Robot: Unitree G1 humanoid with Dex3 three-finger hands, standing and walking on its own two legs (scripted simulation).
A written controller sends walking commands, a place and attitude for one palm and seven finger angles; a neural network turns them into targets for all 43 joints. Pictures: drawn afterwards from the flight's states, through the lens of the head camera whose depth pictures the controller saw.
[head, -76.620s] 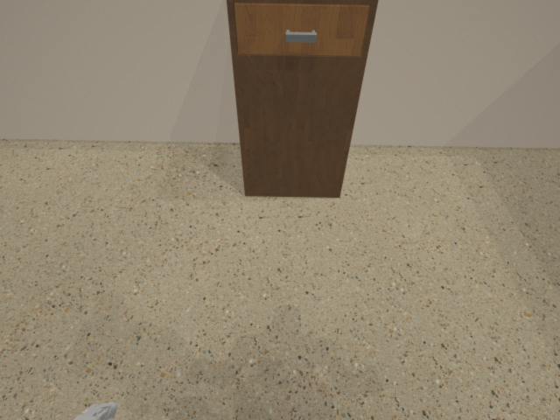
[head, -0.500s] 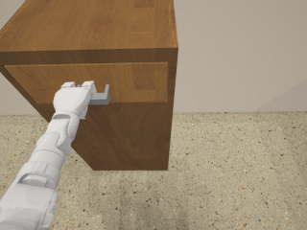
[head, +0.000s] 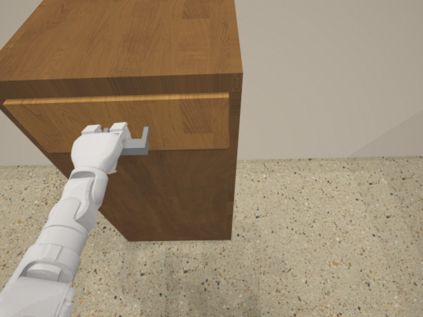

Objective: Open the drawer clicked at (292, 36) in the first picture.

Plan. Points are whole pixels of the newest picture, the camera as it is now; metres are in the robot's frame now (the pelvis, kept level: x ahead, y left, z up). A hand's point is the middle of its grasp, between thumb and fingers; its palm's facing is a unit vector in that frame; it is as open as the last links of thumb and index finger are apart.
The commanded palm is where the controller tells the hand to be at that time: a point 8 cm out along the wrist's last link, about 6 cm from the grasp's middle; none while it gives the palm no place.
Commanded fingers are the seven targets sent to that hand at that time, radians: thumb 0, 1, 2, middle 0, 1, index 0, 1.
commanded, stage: pull the drawer open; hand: left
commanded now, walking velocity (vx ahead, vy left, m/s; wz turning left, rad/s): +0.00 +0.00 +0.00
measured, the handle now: (124, 139) +0.45 +0.21 +0.05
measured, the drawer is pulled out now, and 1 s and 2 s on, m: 0.01 0.11 0.29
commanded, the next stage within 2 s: open the thumb to release the handle in 1.82 s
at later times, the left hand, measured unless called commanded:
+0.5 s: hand (104, 185) +0.36 +0.23 +0.03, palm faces -0.04 -0.03 -1.00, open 5.7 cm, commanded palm +0.34 +0.22 +0.09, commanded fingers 0.00 0.90 0.90 -0.40 -1.35 -0.40 -1.35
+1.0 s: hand (99, 209) +0.30 +0.23 +0.03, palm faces +0.00 -0.08 -1.00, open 5.6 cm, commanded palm +0.26 +0.22 +0.09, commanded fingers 0.00 0.90 0.90 -0.40 -1.35 -0.40 -1.35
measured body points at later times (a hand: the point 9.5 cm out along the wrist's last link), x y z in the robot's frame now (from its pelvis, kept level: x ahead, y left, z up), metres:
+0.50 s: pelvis +0.01 +0.00 +0.00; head +0.06 -0.03 +0.45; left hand +0.35 +0.23 +0.09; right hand +0.19 -0.23 -0.12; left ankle -0.07 +0.09 -0.72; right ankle +0.01 -0.12 -0.72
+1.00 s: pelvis +0.00 -0.01 +0.00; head +0.05 -0.04 +0.45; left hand +0.30 +0.23 +0.09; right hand +0.14 -0.26 -0.13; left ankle -0.07 +0.09 -0.72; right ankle +0.01 -0.12 -0.72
